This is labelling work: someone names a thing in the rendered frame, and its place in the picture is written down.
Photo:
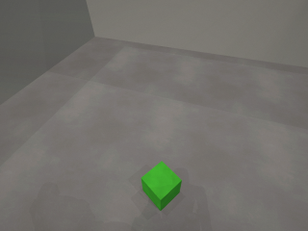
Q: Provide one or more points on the carton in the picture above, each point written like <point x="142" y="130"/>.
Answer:
<point x="161" y="185"/>

